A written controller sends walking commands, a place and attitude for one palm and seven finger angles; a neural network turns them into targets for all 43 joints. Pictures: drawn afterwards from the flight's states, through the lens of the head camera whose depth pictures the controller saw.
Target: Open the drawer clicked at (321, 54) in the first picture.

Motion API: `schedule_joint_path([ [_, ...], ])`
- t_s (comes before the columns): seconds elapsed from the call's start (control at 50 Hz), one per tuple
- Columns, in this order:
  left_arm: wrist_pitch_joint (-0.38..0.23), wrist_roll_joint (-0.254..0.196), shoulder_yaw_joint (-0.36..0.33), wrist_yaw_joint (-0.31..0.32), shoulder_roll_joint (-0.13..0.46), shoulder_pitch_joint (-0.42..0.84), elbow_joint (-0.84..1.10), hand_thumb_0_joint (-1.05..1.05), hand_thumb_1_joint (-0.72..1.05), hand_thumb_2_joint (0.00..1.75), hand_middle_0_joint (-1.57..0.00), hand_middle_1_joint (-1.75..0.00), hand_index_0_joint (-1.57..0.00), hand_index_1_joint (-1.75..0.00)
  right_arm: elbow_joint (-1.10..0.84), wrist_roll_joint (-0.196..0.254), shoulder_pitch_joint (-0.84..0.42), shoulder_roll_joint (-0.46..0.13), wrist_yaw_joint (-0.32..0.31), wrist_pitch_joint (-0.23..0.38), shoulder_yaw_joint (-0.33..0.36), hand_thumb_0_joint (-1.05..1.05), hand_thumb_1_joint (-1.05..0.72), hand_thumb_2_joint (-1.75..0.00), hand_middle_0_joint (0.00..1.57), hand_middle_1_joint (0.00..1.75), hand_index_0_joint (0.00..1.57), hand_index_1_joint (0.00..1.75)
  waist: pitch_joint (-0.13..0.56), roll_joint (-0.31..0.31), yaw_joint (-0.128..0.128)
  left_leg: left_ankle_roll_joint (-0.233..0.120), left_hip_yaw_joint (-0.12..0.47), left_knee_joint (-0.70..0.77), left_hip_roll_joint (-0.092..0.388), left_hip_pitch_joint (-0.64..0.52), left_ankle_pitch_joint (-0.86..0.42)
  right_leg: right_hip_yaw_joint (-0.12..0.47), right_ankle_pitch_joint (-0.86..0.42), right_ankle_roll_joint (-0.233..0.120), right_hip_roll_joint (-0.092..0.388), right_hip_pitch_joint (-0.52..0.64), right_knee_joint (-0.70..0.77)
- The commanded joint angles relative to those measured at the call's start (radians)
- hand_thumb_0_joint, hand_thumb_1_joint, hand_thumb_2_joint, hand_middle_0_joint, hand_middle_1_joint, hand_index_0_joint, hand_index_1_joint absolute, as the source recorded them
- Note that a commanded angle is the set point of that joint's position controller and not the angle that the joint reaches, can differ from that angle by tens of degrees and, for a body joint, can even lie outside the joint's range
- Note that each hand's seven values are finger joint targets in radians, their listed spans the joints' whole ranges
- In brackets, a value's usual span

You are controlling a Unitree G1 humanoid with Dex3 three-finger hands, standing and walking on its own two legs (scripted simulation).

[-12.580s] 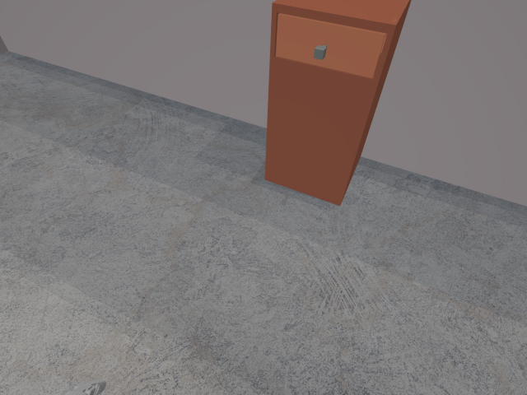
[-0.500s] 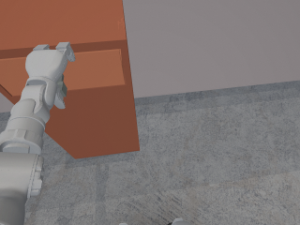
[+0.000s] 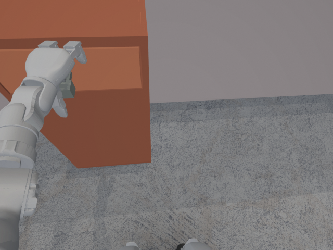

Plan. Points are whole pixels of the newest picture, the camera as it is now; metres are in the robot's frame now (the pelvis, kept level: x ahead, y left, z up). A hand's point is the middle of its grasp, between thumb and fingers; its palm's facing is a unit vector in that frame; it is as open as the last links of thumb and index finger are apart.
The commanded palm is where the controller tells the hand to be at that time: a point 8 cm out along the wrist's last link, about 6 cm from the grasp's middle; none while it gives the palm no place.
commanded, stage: move the hooked fingers above the handle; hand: left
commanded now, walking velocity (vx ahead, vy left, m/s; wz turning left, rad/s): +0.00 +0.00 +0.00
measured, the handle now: (67, 83) +0.53 +0.25 +0.03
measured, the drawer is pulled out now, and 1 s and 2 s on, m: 0.00 0.00 0.00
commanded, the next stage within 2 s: lower the fingers behind the handle in 1.78 s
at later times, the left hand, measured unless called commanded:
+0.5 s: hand (28, 81) +0.48 +0.30 +0.10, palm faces -0.15 +0.03 -0.99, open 13.6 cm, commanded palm +0.48 +0.28 +0.15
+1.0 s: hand (56, 74) +0.50 +0.24 +0.10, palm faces -0.01 +0.01 -1.00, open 13.2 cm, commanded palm +0.48 +0.27 +0.15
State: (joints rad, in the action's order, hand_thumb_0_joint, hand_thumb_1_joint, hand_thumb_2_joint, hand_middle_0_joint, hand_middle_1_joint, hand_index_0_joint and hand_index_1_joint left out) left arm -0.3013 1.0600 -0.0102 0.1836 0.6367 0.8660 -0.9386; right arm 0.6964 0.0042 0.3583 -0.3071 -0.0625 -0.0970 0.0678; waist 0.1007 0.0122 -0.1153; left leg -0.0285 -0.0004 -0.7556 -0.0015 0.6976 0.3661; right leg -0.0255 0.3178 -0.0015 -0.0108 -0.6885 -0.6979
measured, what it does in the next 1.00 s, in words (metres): stands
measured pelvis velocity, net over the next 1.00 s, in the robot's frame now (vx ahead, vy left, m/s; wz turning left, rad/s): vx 0.00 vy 0.01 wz -0.04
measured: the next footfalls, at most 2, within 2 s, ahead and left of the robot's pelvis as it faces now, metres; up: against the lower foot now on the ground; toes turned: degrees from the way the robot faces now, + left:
none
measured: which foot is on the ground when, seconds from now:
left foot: down 0.00-1.00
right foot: down 0.00-1.00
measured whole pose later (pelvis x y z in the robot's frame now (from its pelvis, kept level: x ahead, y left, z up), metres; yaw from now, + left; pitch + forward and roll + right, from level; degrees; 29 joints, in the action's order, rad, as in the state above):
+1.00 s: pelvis +0.00 +0.01 +0.01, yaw -2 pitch +15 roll -1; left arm -0.07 1.09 -0.04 0.21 0.60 0.90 -1.09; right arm 0.69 0.02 0.27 -0.23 -0.04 -0.14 -0.01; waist 0.10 0.07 -0.12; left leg -0.04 -0.05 -0.69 0.00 0.62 0.34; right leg 0.02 0.28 0.01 -0.02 -0.64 -0.65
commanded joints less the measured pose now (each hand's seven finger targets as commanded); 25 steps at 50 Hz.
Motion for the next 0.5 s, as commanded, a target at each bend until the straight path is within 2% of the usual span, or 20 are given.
schedule_joint_path([
  [0.0,0.19,0.012,-0.231,0.183,0.497,0.539,0.111,0.0,-0.5,0.3,-0.3,-1.2,-0.3,-1.2,-0.049,-0.021,0.089,-0.14,0.019,-0.001,0.015,0.0,-0.9,-0.9,0.2,0.3,0.2,0.3,0.541,0.194,0.054,0.009,-0.003,0.047,-0.03,-0.249,-0.473,-0.01,-0.329,-0.039,-0.036,0.244,0.01],
  [0.02,0.233,0.023,-0.213,0.188,0.489,0.547,0.092,0.0,-0.5,0.3,-0.3,-1.2,-0.3,-1.2,-0.051,-0.016,0.086,-0.135,0.02,-0.009,0.014,0.0,-0.9,-0.9,0.2,0.3,0.2,0.3,0.544,0.178,0.043,0.009,-0.011,0.049,-0.028,-0.246,-0.494,-0.008,-0.362,-0.033,-0.034,0.26,0.014],
  [0.08,0.326,0.015,-0.17,0.181,0.484,0.598,0.048,0.0,-0.5,0.3,-0.3,-1.2,-0.3,-1.2,-0.047,0.0,0.061,-0.138,0.016,-0.024,0.002,0.0,-0.9,-0.9,0.2,0.3,0.2,0.3,0.497,0.092,0.029,0.001,-0.027,0.091,-0.025,-0.213,-0.402,0.001,-0.333,-0.019,-0.029,0.319,0.057],
  [0.1,0.339,0.0,-0.174,0.166,0.488,0.594,0.022,0.0,-0.5,0.3,-0.3,-1.2,-0.3,-1.2,-0.046,0.003,0.053,-0.14,0.008,-0.03,-0.003,0.0,-0.9,-0.9,0.2,0.3,0.2,0.3,0.483,0.042,0.023,-0.005,-0.028,0.102,-0.025,-0.202,-0.383,0.007,-0.334,-0.016,-0.026,0.347,0.074],
  [0.12,0.348,-0.001,-0.168,0.153,0.506,0.605,0.019,0.0,-0.5,0.3,-0.3,-1.2,-0.3,-1.2,-0.046,0.011,0.043,-0.141,0.0,-0.032,-0.008,0.0,-0.9,-0.9,0.2,0.3,0.2,0.3,0.477,0.043,0.023,-0.009,-0.036,0.118,-0.025,-0.197,-0.349,0.018,-0.323,-0.01,-0.02,0.366,0.089],
  [0.14,0.356,-0.002,-0.176,0.136,0.527,0.582,0.0,0.0,-0.5,0.3,-0.3,-1.2,-0.3,-1.2,-0.046,0.015,0.03,-0.138,-0.008,-0.035,-0.015,0.0,-0.9,-0.9,0.2,0.3,0.2,0.3,0.466,0.007,0.037,-0.012,-0.038,0.132,-0.027,-0.181,-0.319,0.025,-0.31,-0.008,-0.016,0.401,0.1],
  [0.18,0.356,-0.001,-0.165,0.093,0.534,0.555,-0.03,0.0,-0.5,0.3,-0.3,-1.2,-0.3,-1.2,-0.057,0.027,0.011,-0.136,-0.026,-0.037,-0.027,0.0,-0.9,-0.9,0.2,0.3,0.2,0.3,0.423,-0.019,0.043,-0.014,-0.041,0.157,-0.026,-0.162,-0.274,0.03,-0.281,-0.007,-0.01,0.419,0.118],
  [0.2,0.346,-0.005,-0.165,0.072,0.536,0.554,-0.04,0.0,-0.5,0.3,-0.3,-1.2,-0.3,-1.2,-0.06,0.027,0.007,-0.138,-0.034,-0.039,-0.031,0.0,-0.9,-0.9,0.2,0.3,0.2,0.3,0.416,-0.028,0.041,-0.015,-0.041,0.165,-0.024,-0.161,-0.265,0.036,-0.277,-0.007,-0.008,0.433,0.127],
  [0.24,0.328,-0.015,-0.137,0.029,0.506,0.498,-0.09,0.0,-0.5,0.3,-0.3,-1.2,-0.3,-1.2,-0.071,0.039,0.003,-0.136,-0.047,-0.034,-0.034,0.0,-0.9,-0.9,0.2,0.3,0.2,0.3,0.327,-0.053,0.034,-0.015,-0.047,0.185,-0.023,-0.14,-0.19,0.038,-0.217,-0.002,-0.005,0.405,0.148],
  [0.26,0.312,-0.023,-0.136,0.009,0.504,0.476,-0.108,0.0,-0.5,0.3,-0.3,-1.2,-0.3,-1.2,-0.079,0.044,0.002,-0.138,-0.054,-0.028,-0.036,0.0,-0.9,-0.9,0.2,0.3,0.2,0.3,0.296,-0.087,0.034,-0.015,-0.048,0.19,-0.023,-0.121,-0.148,0.043,-0.178,0.002,-0.003,0.402,0.16],
  [0.28,0.292,-0.022,-0.128,-0.006,0.504,0.474,-0.111,0.0,-0.5,0.3,-0.3,-1.2,-0.3,-1.2,-0.087,0.049,0.001,-0.14,-0.059,-0.021,-0.04,0.0,-0.9,-0.9,0.2,0.3,0.2,0.3,0.267,-0.087,0.03,-0.015,-0.045,0.195,-0.022,-0.109,-0.117,0.044,-0.144,0.001,-0.002,0.382,0.166],
  [0.3,0.271,-0.02,-0.131,-0.02,0.506,0.476,-0.12,0.0,-0.5,0.3,-0.3,-1.2,-0.3,-1.2,-0.088,0.045,0.0,-0.141,-0.064,-0.016,-0.039,0.0,-0.9,-0.9,0.2,0.3,0.2,0.3,0.277,-0.085,0.024,-0.018,-0.051,0.189,-0.02,-0.11,-0.114,0.056,-0.144,0.003,0.001,0.391,0.169],
  [0.32,0.247,-0.007,-0.141,-0.033,0.525,0.466,-0.11,0.0,-0.5,0.3,-0.3,-1.2,-0.3,-1.2,-0.092,0.046,0.014,-0.145,-0.067,-0.01,-0.036,0.0,-0.9,-0.9,0.2,0.3,0.2,0.3,0.299,-0.07,0.031,-0.019,-0.047,0.184,-0.022,-0.111,-0.115,0.055,-0.143,0.002,-0.001,0.382,0.159],
  [0.34,0.231,0.006,-0.128,-0.044,0.506,0.452,-0.117,0.0,-0.5,0.3,-0.3,-1.2,-0.3,-1.2,-0.094,0.042,0.025,-0.146,-0.067,-0.005,-0.033,0.0,-0.9,-0.9,0.2,0.3,0.2,0.3,0.291,-0.047,0.024,-0.018,-0.046,0.176,-0.021,-0.117,-0.121,0.051,-0.145,-0.002,-0.004,0.35,0.15],
  [0.36,0.214,0.013,-0.111,-0.055,0.478,0.442,-0.129,0.0,-0.5,0.3,-0.3,-1.2,-0.3,-1.2,-0.095,0.039,0.04,-0.147,-0.066,0.001,-0.028,0.0,-0.9,-0.9,0.2,0.3,0.2,0.3,0.289,-0.049,0.015,-0.019,-0.041,0.168,-0.02,-0.122,-0.118,0.047,-0.137,-0.002,-0.007,0.321,0.146],
  [0.38,0.187,0.018,-0.105,-0.062,0.461,0.441,-0.105,0.0,-0.5,0.3,-0.3,-1.2,-0.3,-1.2,-0.096,0.036,0.057,-0.148,-0.063,0.009,-0.02,0.0,-0.9,-0.9,0.2,0.3,0.2,0.3,0.307,-0.027,0.014,-0.019,-0.042,0.159,-0.019,-0.136,-0.131,0.046,-0.146,-0.004,-0.01,0.304,0.14],
  [0.4,0.163,0.018,-0.101,-0.068,0.439,0.432,-0.104,0.0,-0.5,0.3,-0.3,-1.2,-0.3,-1.2,-0.094,0.032,0.074,-0.145,-0.06,0.015,-0.011,0.0,-0.9,-0.9,0.2,0.3,0.2,0.3,0.33,-0.033,0.005,-0.022,-0.041,0.144,-0.017,-0.152,-0.155,0.048,-0.167,-0.005,-0.013,0.302,0.136],
  [0.44,0.117,0.012,-0.057,-0.082,0.368,0.429,-0.058,0.0,-0.5,0.3,-0.3,-1.2,-0.3,-1.2,-0.094,0.029,0.113,-0.144,-0.056,0.028,0.005,0.0,-0.9,-0.9,0.2,0.3,0.2,0.3,0.35,0.015,-0.01,-0.019,-0.033,0.124,-0.012,-0.197,-0.196,0.039,-0.191,-0.011,-0.018,0.243,0.124],
  [0.46,0.095,0.002,-0.008,-0.088,0.3,0.452,-0.022,0.0,-0.5,0.3,-0.3,-1.2,-0.3,-1.2,-0.089,0.026,0.129,-0.141,-0.051,0.032,0.014,0.0,-0.9,-0.9,0.2,0.3,0.2,0.3,0.361,0.019,-0.029,-0.02,-0.027,0.112,-0.011,-0.23,-0.21,0.036,-0.189,-0.011,-0.022,0.21,0.125],
  [0.48,0.073,-0.008,0.015,-0.091,0.266,0.482,0.011,0.0,-0.5,0.3,-0.3,-1.2,-0.3,-1.2,-0.079,0.024,0.14,-0.141,-0.048,0.034,0.022,0.0,-0.9,-0.9,0.2,0.3,0.2,0.3,0.35,0.036,-0.043,-0.019,-0.016,0.105,-0.007,-0.256,-0.216,0.033,-0.173,-0.014,-0.024,0.168,0.125],
])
